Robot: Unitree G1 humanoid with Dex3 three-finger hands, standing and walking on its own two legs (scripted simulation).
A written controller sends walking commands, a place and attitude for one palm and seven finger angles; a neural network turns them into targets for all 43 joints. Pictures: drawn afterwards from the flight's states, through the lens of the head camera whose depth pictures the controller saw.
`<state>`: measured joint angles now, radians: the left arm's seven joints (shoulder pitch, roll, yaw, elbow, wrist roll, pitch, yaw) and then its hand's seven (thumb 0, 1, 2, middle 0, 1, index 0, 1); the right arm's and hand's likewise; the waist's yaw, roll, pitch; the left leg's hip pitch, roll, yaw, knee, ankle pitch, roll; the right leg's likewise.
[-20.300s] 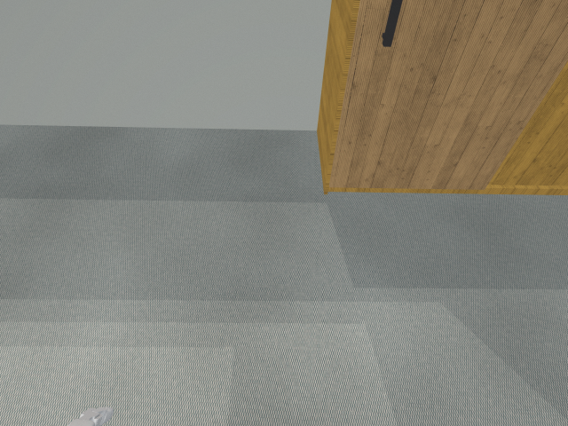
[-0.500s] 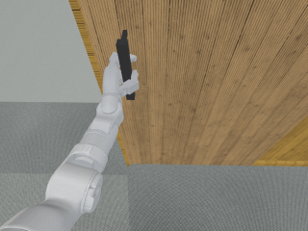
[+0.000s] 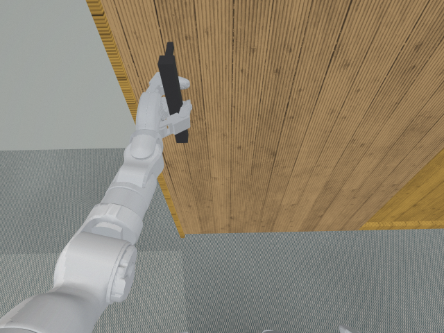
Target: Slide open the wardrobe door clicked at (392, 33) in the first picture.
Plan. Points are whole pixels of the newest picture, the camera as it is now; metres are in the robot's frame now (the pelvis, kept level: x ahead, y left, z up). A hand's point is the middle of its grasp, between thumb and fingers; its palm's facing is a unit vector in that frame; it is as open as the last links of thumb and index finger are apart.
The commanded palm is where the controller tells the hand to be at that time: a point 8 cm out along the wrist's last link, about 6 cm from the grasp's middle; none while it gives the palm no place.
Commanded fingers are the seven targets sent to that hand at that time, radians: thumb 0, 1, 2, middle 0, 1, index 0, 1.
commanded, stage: step sideways, sliding the door along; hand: left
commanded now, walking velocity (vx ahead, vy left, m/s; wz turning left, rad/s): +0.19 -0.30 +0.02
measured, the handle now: (176, 96) +0.53 +0.10 +0.12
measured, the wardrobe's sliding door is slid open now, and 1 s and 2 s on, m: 0.00 0.11 0.41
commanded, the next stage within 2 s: none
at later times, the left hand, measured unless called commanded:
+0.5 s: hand (193, 117) +0.47 +0.06 +0.12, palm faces +0.17 -0.98 -0.13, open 6.5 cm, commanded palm +0.44 +0.04 +0.12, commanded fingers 0.00 0.90 0.90 -0.45 -1.40 -0.45 -1.40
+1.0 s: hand (250, 112) +0.48 -0.04 +0.12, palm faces +0.34 -0.93 -0.10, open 6.5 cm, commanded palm +0.45 -0.10 +0.12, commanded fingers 0.00 0.90 0.90 -0.45 -1.40 -0.45 -1.40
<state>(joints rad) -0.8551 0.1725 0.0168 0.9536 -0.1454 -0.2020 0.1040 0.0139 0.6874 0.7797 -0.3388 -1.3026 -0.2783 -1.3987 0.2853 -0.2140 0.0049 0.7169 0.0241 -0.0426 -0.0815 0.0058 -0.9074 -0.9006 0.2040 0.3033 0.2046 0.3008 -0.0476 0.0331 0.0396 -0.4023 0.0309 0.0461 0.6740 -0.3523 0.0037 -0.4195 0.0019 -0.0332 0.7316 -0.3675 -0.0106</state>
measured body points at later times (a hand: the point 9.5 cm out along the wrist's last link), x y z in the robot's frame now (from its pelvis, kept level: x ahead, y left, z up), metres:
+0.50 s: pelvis +0.04 -0.11 +0.00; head +0.14 -0.11 +0.44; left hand +0.45 +0.11 +0.12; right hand +0.24 -0.32 -0.13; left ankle +0.01 +0.08 -0.72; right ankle +0.07 -0.22 -0.68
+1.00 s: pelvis +0.13 -0.24 +0.00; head +0.24 -0.26 +0.43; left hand +0.46 +0.00 +0.12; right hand +0.36 -0.38 -0.13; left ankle +0.04 -0.07 -0.71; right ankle +0.16 -0.32 -0.72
